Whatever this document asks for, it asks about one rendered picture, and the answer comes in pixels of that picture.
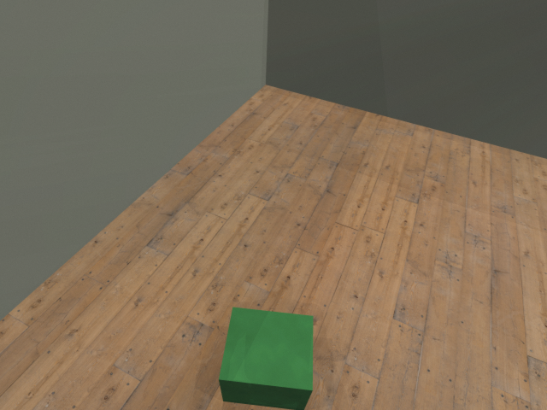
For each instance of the carton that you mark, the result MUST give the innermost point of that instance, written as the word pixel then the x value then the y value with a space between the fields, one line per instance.
pixel 268 359

